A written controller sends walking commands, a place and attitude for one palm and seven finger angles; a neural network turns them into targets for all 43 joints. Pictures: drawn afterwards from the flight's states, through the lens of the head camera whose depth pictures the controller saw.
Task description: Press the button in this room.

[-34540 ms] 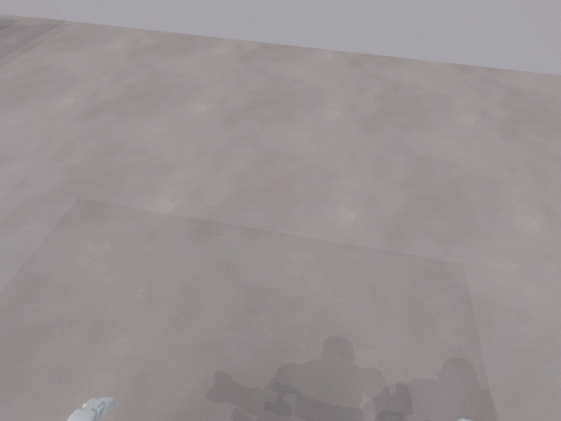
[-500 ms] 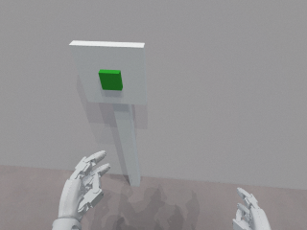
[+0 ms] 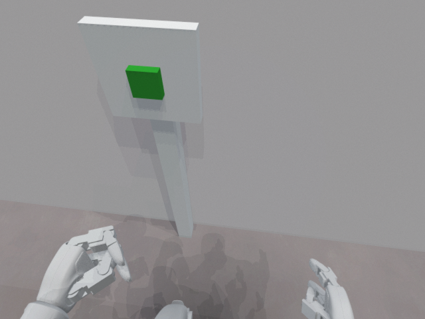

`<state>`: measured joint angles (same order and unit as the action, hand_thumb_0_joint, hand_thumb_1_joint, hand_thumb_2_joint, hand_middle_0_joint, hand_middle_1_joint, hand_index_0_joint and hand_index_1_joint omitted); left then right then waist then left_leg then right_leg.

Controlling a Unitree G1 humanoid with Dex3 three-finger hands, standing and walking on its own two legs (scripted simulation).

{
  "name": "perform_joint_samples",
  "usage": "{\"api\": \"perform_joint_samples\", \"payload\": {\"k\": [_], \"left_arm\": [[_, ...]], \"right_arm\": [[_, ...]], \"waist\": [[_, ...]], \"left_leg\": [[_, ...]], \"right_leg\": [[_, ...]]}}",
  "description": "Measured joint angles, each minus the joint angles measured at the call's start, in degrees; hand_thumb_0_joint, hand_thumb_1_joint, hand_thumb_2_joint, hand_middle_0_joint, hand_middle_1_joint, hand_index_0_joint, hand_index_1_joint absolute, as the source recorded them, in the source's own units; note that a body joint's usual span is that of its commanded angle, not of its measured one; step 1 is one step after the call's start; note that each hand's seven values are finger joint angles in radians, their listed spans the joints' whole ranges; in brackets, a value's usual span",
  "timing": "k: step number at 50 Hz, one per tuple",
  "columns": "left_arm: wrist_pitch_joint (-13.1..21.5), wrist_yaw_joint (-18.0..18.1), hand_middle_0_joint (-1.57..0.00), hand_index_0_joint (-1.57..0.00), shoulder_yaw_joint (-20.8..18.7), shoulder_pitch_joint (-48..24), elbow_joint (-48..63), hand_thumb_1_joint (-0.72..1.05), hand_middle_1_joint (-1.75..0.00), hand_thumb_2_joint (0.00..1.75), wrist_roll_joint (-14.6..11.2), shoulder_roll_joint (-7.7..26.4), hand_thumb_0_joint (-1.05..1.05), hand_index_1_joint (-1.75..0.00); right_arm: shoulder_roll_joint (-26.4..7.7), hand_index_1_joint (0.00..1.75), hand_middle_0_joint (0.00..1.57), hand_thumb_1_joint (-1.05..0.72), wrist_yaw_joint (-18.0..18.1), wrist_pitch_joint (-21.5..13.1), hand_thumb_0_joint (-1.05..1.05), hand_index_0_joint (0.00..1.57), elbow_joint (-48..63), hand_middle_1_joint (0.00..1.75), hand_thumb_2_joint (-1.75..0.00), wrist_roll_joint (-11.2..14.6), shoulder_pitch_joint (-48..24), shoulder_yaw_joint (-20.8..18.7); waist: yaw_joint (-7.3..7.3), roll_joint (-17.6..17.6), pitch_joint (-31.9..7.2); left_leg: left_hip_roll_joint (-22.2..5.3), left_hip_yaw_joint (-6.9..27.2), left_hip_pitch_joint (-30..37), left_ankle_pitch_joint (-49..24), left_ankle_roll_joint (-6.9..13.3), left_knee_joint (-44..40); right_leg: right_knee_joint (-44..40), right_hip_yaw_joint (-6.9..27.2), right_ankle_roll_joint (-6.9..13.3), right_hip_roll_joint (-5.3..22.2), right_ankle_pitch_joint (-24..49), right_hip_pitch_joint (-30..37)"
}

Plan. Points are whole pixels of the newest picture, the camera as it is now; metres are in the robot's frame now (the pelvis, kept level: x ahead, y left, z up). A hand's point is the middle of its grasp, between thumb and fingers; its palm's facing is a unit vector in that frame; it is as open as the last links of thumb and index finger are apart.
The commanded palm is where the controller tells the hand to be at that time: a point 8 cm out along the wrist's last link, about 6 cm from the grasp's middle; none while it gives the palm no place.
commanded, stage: raise the hand and make a fist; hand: left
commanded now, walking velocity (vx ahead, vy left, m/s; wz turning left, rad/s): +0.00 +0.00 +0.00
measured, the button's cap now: (146, 82) +0.53 +0.17 +0.17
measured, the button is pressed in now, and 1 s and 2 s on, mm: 0 0 0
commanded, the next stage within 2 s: aim a knuckle at the button in 1.20 s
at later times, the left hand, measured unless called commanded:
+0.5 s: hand (54, 240) +0.21 +0.23 +0.13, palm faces -0.02 -1.00 -0.06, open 3.1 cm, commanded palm +0.18 +0.28 +0.14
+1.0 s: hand (56, 214) +0.24 +0.23 +0.15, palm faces -0.08 -1.00 -0.05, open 3.1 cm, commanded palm +0.21 +0.29 +0.17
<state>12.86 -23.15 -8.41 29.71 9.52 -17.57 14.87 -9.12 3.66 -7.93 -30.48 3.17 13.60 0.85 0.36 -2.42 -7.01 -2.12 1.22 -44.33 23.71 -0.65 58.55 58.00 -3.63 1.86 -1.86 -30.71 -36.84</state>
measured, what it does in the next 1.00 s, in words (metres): stands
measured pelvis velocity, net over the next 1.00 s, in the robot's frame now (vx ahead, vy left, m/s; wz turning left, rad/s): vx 0.01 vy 0.03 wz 0.02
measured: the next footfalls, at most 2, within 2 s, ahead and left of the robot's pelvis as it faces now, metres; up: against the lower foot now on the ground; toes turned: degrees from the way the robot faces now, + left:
none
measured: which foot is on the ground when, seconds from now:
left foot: down 0.00-1.00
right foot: down 0.00-1.00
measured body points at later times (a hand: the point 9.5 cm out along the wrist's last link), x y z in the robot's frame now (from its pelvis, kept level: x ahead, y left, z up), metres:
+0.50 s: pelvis +0.00 +0.03 +0.03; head +0.00 +0.04 +0.48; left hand +0.20 +0.29 +0.14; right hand +0.20 -0.19 -0.02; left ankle +0.05 +0.13 -0.67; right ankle -0.01 -0.10 -0.67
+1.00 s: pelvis +0.01 +0.03 +0.05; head +0.00 +0.02 +0.50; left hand +0.23 +0.29 +0.16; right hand +0.19 -0.20 -0.01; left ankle +0.05 +0.13 -0.67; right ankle -0.01 -0.10 -0.67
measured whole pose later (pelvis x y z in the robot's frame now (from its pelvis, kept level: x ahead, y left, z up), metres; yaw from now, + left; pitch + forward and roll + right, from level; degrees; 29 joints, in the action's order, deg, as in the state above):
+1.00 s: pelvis +0.01 +0.03 +0.05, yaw +1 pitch +1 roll -2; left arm -0.8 -21.9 -15.0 15.6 7.2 -19.3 19.6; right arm -15.1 4.5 -13.7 -31.4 3.6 15.1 3.7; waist -0.3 -2.4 -3.5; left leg -0.1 0.2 -24.7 16.9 1.6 40.3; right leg 37.2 -2.8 -0.2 -0.2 -22.1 -16.3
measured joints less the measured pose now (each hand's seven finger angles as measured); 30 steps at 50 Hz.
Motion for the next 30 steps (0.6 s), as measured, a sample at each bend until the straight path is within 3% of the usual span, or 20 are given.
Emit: {"api": "perform_joint_samples", "payload": {"k": [2, 5, 10, 15, 22, 30], "left_arm": [[-0.8, 2.8, -1.12, -1.12, -2.3, 1.9, 1.0, 0.89, -1.31, 0.90, -1.2, -0.2, 0.01, -1.31], [1.7, 5.5, -1.19, -1.18, -5.0, 3.9, 2.8, 0.90, -1.38, 0.90, -2.0, -0.2, 0.01, -1.38], [5.4, 4.1, -1.26, -1.25, -3.6, 3.0, 2.4, 0.90, -1.46, 0.90, -1.7, -0.1, 0.01, -1.46], [2.7, 3.3, -1.29, -1.28, -0.4, 0.8, 1.8, 0.90, -1.49, 0.90, -0.1, 1.1, 0.01, -1.49], [0.0, 7.2, -1.30, -1.30, -3.7, -3.2, 3.9, 0.89, -1.50, 0.90, -0.6, 2.1, 0.01, -1.50], [-7.7, 4.4, -1.30, -1.30, -2.8, -7.6, 1.7, 0.90, -1.50, 0.90, 0.1, 2.9, 0.01, -1.50]], "right_arm": [[-0.1, 0.30, 0.21, -0.91, 0.3, 0.4, 0.01, 0.21, -0.2, 0.30, -0.90, 0.0, 2.1, -0.7], [-1.4, 0.30, 0.21, -0.91, 0.4, 0.0, 0.01, 0.20, -0.8, 0.30, -0.90, -0.1, 4.4, -1.7], [-4.9, 0.30, 0.20, -0.91, 0.0, -2.2, 0.01, 0.20, -1.5, 0.30, -0.90, 0.1, 4.3, -2.3], [-5.6, 0.30, 0.20, -0.91, 0.5, -4.0, 0.02, 0.20, -0.8, 0.30, -0.90, 0.4, 2.1, -2.0], [-3.6, 0.30, 0.20, -0.91, 0.2, -4.7, 0.01, 0.20, 0.9, 0.30, -0.90, 0.6, 0.3, 0.1], [-3.5, 0.30, 0.21, -0.91, 0.1, -4.9, 0.01, 0.20, 1.4, 0.30, -0.90, 0.4, -0.2, 3.1]], "waist": [[0.54, 0.2, -0.2], [0.55, 0.5, -0.3], [0.51, 0.0, 0.6], [0.63, 0.6, 1.1], [0.15, 0.8, 0.9], [-1.03, -0.2, 1.6]], "left_leg": [[0.0, -0.7, 2.1, -0.5, 0.2, -2.0], [0.1, -0.8, 3.6, -1.0, 0.5, -3.7], [0.6, -0.1, 3.4, -1.5, 1.2, -3.6], [0.9, -0.5, 4.6, -2.0, 1.9, -4.5], [1.2, -0.5, 8.9, -2.7, 2.3, -7.3], [1.9, -0.5, 13.3, -4.1, 2.9, -11.2]], "right_leg": [[-2.0, 0.7, -0.2, 0.0, 0.7, 1.8], [-4.0, 0.8, -0.5, 0.1, 1.5, 3.5], [-5.1, 0.0, -1.1, 0.5, 2.3, 4.2], [-6.2, 0.4, -1.6, 0.8, 3.1, 5.4], [-10.1, 0.4, -2.0, 1.0, 4.4, 10.2], [-14.8, 0.3, -2.7, 1.6, 6.2, 15.0]]}}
